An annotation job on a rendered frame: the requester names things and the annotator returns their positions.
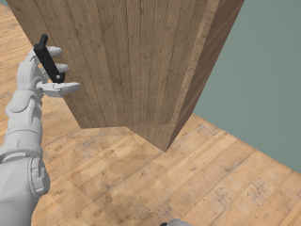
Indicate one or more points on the left robot upper arm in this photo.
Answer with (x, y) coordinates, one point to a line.
(22, 184)

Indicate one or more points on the right robot shin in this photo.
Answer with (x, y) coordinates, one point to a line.
(174, 219)

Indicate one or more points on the left robot hand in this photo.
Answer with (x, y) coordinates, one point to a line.
(29, 76)

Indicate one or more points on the handle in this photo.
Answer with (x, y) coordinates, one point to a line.
(47, 61)

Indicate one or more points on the robot left forearm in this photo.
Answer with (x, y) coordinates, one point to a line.
(23, 136)

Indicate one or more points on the cupboard door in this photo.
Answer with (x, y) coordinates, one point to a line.
(129, 56)

